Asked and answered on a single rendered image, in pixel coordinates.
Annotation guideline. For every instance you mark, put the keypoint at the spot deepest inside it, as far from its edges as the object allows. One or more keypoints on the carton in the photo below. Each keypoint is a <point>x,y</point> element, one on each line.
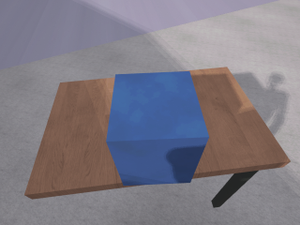
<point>156,133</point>

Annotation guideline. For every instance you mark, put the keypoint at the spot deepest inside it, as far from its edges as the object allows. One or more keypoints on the table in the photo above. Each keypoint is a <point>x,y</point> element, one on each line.
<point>73,156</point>

